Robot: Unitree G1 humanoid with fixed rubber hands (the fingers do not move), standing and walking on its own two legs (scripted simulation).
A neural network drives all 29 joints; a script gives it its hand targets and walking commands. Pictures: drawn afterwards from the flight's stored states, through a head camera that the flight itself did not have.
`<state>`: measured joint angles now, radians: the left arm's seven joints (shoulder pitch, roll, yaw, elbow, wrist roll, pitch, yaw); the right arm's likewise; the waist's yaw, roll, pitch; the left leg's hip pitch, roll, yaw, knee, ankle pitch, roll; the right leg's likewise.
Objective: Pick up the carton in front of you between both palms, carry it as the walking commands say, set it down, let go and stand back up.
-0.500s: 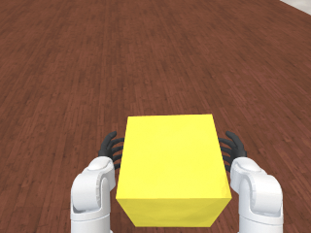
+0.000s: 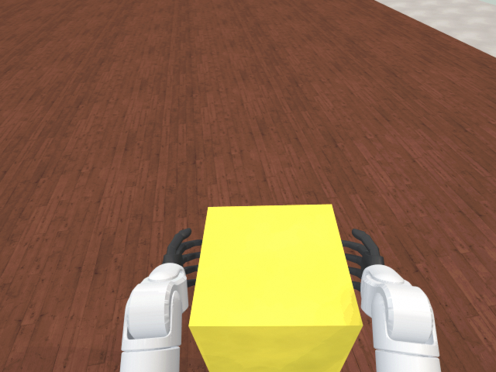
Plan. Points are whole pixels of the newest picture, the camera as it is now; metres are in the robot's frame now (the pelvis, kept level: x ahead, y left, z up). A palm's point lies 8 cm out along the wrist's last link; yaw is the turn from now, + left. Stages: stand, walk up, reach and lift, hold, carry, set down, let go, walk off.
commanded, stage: carry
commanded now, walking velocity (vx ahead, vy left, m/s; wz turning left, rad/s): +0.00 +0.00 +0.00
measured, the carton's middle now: (271, 297) +0.28 +0.00 -0.02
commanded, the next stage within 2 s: hold in 1.20 s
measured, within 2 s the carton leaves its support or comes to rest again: neither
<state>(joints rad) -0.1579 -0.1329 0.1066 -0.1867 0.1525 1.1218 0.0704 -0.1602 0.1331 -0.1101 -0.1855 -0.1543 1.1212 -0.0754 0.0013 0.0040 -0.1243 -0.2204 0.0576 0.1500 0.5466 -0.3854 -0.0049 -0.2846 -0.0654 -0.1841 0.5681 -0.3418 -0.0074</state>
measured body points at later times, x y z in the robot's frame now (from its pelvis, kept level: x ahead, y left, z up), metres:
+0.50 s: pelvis -0.04 +0.00 +0.01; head -0.06 +0.00 +0.46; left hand +0.27 +0.15 +0.03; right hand +0.27 -0.15 +0.03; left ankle -0.07 +0.11 -0.73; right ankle -0.03 -0.10 -0.73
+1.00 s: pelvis -0.05 +0.00 +0.01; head -0.07 +0.00 +0.45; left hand +0.25 +0.15 +0.04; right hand +0.25 -0.15 +0.04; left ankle -0.07 +0.11 -0.73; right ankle -0.03 -0.10 -0.73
